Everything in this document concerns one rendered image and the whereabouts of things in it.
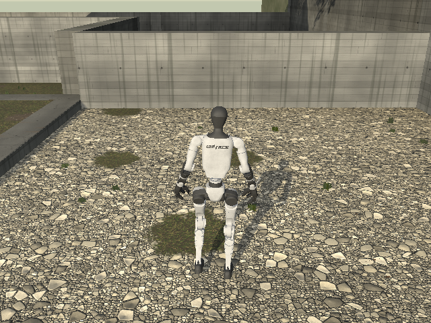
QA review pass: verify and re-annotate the right robot hand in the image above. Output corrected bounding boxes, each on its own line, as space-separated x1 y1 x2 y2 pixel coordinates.
242 188 258 204

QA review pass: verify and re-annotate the right robot upper arm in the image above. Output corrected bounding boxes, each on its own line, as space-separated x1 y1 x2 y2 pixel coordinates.
232 136 250 174

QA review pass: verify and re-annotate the robot head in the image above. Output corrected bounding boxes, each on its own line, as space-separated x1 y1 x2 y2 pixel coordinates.
207 106 229 139

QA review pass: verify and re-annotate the left robot hand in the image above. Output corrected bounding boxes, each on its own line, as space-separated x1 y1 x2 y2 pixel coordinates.
174 184 190 200

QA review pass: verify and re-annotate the right robot thigh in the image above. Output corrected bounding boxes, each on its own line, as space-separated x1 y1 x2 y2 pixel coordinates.
224 188 238 238

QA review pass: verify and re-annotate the left robot upper arm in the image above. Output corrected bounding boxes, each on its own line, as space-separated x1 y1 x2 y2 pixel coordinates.
184 135 204 172

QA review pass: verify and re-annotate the robot left forearm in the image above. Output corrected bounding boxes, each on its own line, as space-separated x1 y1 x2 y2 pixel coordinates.
176 161 191 187

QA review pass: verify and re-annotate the robot right forearm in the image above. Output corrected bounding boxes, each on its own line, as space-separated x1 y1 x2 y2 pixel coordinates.
243 163 257 190

